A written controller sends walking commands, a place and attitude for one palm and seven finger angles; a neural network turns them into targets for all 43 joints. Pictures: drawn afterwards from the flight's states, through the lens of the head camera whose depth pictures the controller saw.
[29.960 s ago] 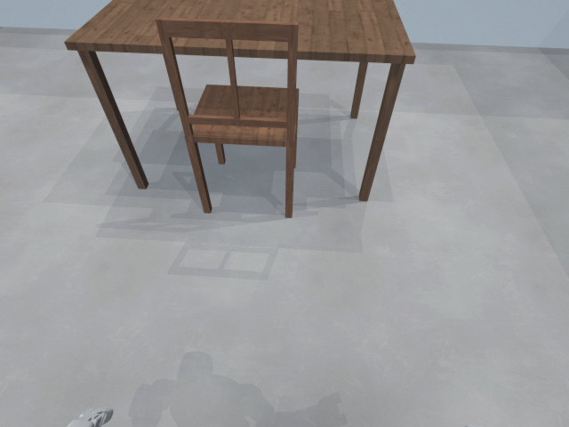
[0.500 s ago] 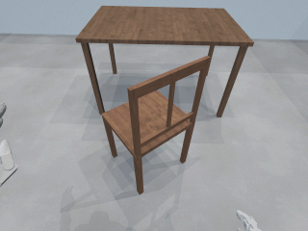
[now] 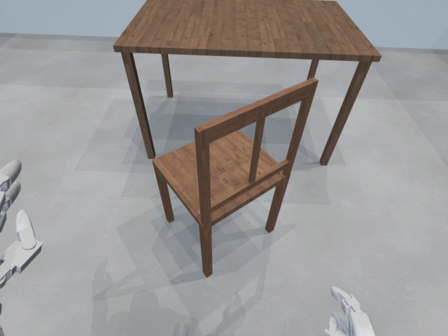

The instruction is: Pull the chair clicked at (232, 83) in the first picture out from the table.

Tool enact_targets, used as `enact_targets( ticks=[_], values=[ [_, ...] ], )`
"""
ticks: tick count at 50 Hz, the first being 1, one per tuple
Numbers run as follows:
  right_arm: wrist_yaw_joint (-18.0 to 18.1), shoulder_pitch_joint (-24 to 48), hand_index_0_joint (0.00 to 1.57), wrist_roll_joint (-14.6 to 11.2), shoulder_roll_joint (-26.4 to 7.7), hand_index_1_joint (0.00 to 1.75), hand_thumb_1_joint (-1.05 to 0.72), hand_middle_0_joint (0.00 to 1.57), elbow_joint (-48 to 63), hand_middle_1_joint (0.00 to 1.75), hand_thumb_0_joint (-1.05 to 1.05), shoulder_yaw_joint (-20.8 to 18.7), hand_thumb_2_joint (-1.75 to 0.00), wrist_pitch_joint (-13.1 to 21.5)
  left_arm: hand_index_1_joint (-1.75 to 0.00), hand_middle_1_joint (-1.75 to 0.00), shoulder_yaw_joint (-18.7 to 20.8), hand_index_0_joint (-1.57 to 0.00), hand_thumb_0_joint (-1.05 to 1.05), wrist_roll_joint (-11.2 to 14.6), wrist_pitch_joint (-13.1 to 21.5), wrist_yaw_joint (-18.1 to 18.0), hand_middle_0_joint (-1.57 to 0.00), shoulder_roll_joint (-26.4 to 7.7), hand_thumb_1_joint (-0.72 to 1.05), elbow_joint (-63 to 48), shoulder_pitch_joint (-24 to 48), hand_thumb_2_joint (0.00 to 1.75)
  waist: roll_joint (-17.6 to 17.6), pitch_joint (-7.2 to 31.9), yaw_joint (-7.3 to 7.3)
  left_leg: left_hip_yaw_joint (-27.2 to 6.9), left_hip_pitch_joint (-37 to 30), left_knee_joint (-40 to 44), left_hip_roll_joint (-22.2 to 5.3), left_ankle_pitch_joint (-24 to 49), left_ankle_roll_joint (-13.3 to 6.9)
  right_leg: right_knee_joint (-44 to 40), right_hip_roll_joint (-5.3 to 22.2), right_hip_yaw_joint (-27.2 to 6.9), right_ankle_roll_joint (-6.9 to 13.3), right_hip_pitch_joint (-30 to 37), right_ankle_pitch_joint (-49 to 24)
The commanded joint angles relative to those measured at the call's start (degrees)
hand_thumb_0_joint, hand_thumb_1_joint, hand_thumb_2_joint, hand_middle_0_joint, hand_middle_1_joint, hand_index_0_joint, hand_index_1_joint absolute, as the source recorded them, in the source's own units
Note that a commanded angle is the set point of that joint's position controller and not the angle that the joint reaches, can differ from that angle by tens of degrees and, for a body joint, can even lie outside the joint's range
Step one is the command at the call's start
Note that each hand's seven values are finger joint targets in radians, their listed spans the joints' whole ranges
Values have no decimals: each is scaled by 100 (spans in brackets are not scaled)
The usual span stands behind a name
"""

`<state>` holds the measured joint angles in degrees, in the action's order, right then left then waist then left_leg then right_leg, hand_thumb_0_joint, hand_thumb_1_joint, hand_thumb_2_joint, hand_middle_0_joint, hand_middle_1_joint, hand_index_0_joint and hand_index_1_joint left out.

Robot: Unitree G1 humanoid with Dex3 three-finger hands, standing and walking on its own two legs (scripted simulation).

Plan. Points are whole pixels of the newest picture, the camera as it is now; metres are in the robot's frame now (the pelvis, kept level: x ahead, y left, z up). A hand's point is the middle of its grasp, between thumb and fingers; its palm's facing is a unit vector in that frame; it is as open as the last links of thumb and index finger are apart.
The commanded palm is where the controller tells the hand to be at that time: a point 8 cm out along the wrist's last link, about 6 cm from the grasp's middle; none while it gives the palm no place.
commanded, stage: stop stepping back and stand still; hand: left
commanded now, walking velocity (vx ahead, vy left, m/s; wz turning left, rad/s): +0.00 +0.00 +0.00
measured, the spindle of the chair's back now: (255, 152) +0.66 -0.05 -0.10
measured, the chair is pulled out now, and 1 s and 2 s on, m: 0.52 0.52 0.52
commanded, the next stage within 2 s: let the arm hang, fingers relaxed in 0.50 s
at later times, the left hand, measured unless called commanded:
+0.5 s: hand (43, 224) +0.22 +0.27 +0.15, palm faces +0.37 -0.80 -0.48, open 7.4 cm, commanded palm +0.17 +0.31 +0.17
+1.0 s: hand out of the picture +0.01 +0.18 -0.18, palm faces +0.04 -0.98 -0.19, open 6.9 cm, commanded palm none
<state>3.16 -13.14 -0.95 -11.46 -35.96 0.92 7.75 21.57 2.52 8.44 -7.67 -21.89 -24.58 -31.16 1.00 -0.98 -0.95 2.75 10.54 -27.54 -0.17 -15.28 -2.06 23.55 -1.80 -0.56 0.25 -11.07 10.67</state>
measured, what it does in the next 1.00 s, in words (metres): stands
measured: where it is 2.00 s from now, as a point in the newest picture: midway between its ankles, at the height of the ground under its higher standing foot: outside the picture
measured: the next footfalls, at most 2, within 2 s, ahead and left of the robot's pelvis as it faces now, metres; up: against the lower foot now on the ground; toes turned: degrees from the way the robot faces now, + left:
none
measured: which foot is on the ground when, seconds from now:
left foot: down 0.00-1.00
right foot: down 0.00-1.00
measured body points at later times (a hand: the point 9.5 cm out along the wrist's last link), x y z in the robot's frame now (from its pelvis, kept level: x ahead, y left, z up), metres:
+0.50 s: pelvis +0.02 +0.01 +0.00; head +0.04 +0.01 +0.45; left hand +0.20 +0.31 +0.18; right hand +0.20 -0.22 -0.08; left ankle +0.00 +0.09 -0.74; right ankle +0.02 -0.12 -0.74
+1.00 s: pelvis +0.01 +0.00 +0.00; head +0.04 +0.01 +0.45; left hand +0.01 +0.23 -0.16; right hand +0.01 -0.24 -0.15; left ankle +0.00 +0.09 -0.74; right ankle +0.02 -0.12 -0.74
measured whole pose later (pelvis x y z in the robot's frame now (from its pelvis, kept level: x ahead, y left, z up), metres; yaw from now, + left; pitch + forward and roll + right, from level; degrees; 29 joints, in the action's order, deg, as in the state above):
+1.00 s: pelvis +0.01 +0.00 +0.00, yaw +1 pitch +0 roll -1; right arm 1.2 -18.0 0.8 -10.3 -59.7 -0.3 -1.2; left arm 0.6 -0.3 -1.3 -1.2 -10.8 59.4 -16.9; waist -0.9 -3.9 -0.1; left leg 1.9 10.1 -25.1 0.7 -14.7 -2.1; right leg 23.1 -0.9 0.5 0.5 -11.2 11.6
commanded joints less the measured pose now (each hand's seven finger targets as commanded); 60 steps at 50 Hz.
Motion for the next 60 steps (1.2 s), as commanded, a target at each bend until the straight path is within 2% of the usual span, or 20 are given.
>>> enact_targets(
  ticks=[1,6,10,25,29,30,31,32,33,34,35,36,37,39,41,44,46,49,54,60],
  values=[
    [100,628,20,-2,-744,30,-90,20,953,30,0,-311,-90,258,-30,-30,750,-20,0,50,390,-175,-20,-1154,90,-1456,321,90,299,577,51,-723,-182,696,-543,1065,-39,-210,523,-565,122,449,-1022],
    [109,654,20,-32,-765,30,-90,20,1007,30,0,-342,-90,154,-30,-30,803,-20,0,88,395,-182,-20,-1144,90,-1476,71,90,317,637,54,-681,-399,637,-561,1877,35,-110,520,-483,123,548,-1551],
    [110,668,20,-41,-771,30,-90,20,1046,30,0,-363,-90,55,-30,-30,820,-20,0,116,395,-169,-20,-1123,90,-1367,-142,90,350,647,66,-647,-450,644,-573,2023,63,-120,520,-452,117,522,-1584],
    [141,712,20,-48,-779,30,-90,20,1101,30,0,-357,-90,-63,-30,-30,814,-20,0,134,376,-156,-20,-1173,90,-1489,-64,90,378,697,74,-646,-517,709,-552,2160,142,-106,507,-396,119,519,-1552],
    [149,737,20,-41,-790,30,-90,20,1095,30,0,-353,-90,-102,-30,-30,775,-20,0,145,335,-152,-20,-1113,90,-1210,-80,90,184,483,71,-648,-250,820,-514,1445,104,-318,526,-471,106,477,-1202],
    [-424,486,20,3,-1376,30,-90,20,-448,30,0,-546,-90,201,-30,-30,-1619,-20,0,-455,-328,576,-20,114,90,3246,292,90,36,-14,421,-635,169,-322,-581,2534,-11,721,779,77,200,-597,-1646],
    [-442,14,20,65,-1110,30,-90,20,-532,30,0,-562,-90,-172,-30,-30,-1448,-20,0,-414,-680,675,-20,249,90,3569,150,90,-141,546,334,-574,-16,-267,-636,2446,9,793,687,-203,192,-691,-781],
    [-412,-32,20,118,-947,30,-90,20,-480,30,0,-511,-90,-311,-30,-30,-1586,-20,0,-401,-761,677,-20,444,90,3709,351,90,-356,648,310,-748,93,-277,-726,2157,-109,895,607,-92,185,-784,-203],
    [-403,61,20,162,-921,30,-90,20,-442,30,0,-463,-90,-391,-30,-30,-1634,-20,0,-396,-781,686,-20,456,90,3970,523,90,-260,642,284,-974,386,-105,-785,1525,-252,1021,573,-81,161,-771,285],
    [-400,165,20,208,-936,30,-90,20,-417,30,0,-434,-90,-448,-30,-30,-1667,-20,0,-404,-791,690,-20,381,90,4249,710,90,-326,476,216,-1085,725,38,-752,1269,-315,1028,545,-110,156,-603,274],
    [-391,262,20,234,-942,30,-90,20,-449,30,0,-428,-90,-499,-30,-30,-1690,-20,0,-409,-790,680,-20,304,90,4574,884,90,-718,373,145,-1094,902,29,-632,1241,-282,831,577,-256,186,-392,-79],
    [-370,281,20,242,-936,30,-90,20,-521,30,0,-426,-90,-550,-30,-30,-1715,-20,0,-402,-782,668,-20,226,90,4971,1048,90,-1130,362,127,-970,809,-101,-459,1169,-196,506,745,-502,256,-295,-523],
    [-351,213,20,233,-901,30,-90,20,-618,30,0,-420,-90,-632,-30,-30,-1749,-20,0,-396,-803,652,-20,119,90,5362,1289,90,-1219,275,193,-843,676,-140,-336,894,-128,232,920,-668,369,-351,-595],
    [-311,114,20,232,-813,30,-90,20,-922,30,0,-360,-90,-708,-30,-30,-1836,-20,0,-339,-799,633,-20,88,90,6077,1640,90,-777,131,238,-769,319,74,-256,885,-82,-13,969,-865,452,-422,-735],
    [-270,123,20,225,-782,30,-90,20,-1227,30,0,-290,-90,-685,-30,-30,-1911,-20,0,-291,-773,621,-20,136,90,6764,1687,90,73,191,164,-860,114,494,-423,1259,-104,2,756,-731,311,-163,-745],
    [-194,16,20,178,-669,30,-90,20,-1634,30,0,-230,-90,-669,-30,-30,-1981,-20,0,-260,-756,615,-20,266,90,7578,1490,90,442,160,87,-833,-8,729,-480,1215,-108,-220,676,-649,264,111,-618],
    [-157,-194,20,202,-512,30,-90,20,-1847,30,0,-245,-90,-685,-30,-30,-1942,-20,0,-268,-754,600,-20,439,90,7897,1365,90,889,269,82,-800,-54,816,-486,969,-122,-343,647,-577,279,276,-511],
    [-130,-468,20,182,-457,30,-90,20,-2080,30,0,-252,-90,-731,-30,-30,-2032,-20,0,-258,-763,597,-20,548,90,8233,1362,90,447,-16,123,-840,-12,945,-506,572,-123,-566,626,-535,276,154,-214],
    [-103,-842,20,169,-397,30,-90,20,-2384,30,0,-244,-90,-746,-30,-30,-2124,-20,0,-247,-754,566,-20,665,90,8612,1253,90,-44,-38,160,-801,-174,988,-525,639,-130,-678,631,-536,260,105,-177],
    [-82,-992,20,168,-288,30,-90,20,-2613,30,0,-216,-90,-747,-30,-30,-2166,-20,0,-240,-758,530,-20,762,90,8832,1176,90,-146,-290,169,-743,-190,1026,-520,682,-118,-695,629,-551,244,-38,-138]
  ],
)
